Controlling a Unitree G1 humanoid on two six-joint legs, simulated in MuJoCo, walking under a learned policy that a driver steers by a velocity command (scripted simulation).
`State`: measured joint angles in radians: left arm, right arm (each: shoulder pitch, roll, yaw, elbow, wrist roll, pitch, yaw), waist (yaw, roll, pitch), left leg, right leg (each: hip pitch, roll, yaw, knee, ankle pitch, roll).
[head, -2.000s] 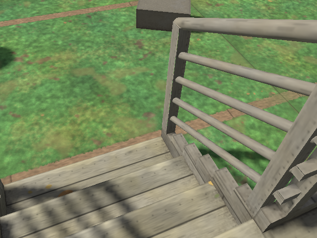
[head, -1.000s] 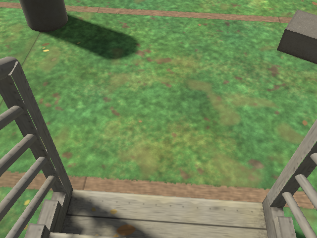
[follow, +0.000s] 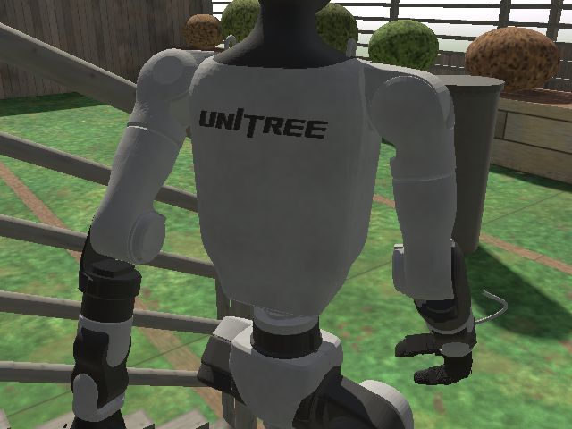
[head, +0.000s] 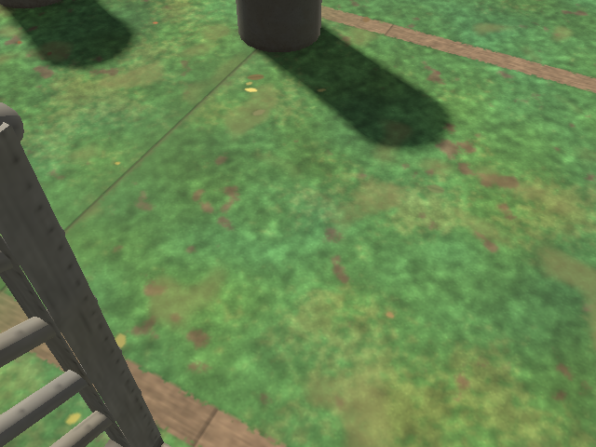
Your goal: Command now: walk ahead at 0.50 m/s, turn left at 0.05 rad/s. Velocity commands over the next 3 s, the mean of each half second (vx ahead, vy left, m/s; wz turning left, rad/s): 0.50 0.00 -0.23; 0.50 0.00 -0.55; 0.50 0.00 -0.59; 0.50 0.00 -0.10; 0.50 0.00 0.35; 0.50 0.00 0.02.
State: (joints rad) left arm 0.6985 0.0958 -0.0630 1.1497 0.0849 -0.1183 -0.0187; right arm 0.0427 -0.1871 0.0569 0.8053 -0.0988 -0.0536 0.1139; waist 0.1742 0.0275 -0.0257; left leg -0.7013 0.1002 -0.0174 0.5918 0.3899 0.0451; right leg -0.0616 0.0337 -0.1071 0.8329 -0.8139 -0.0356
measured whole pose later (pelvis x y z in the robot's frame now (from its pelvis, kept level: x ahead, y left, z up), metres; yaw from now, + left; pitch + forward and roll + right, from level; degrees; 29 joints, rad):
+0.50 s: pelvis +0.34 +0.04 -0.15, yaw -8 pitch -1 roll +5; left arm 0.10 0.22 -0.01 0.86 0.09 -0.07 -0.10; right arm 0.52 -0.13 0.04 1.06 -0.11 -0.13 0.01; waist -0.06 -0.07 0.01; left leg -0.06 -0.06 0.27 0.78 -0.70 0.03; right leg -0.65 -0.13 0.07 0.67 0.40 -0.09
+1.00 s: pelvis +0.67 +0.00 -0.27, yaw -27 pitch +3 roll -2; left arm 0.30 0.23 0.08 0.83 -0.03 -0.04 0.03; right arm 0.03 -0.24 -0.07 0.73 0.02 -0.09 -0.02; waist 0.04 0.02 -0.07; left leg -0.53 0.05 -0.07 0.62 -0.15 -0.05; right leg -0.31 0.08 0.15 0.66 -0.42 -0.03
